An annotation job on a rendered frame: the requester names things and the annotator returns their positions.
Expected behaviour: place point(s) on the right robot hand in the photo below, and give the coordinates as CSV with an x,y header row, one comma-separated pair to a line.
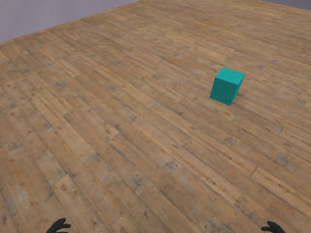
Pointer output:
x,y
273,227

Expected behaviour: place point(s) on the left robot hand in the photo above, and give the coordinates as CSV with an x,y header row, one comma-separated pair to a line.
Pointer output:
x,y
57,225

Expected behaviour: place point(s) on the carton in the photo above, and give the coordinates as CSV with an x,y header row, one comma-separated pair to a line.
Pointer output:
x,y
226,86

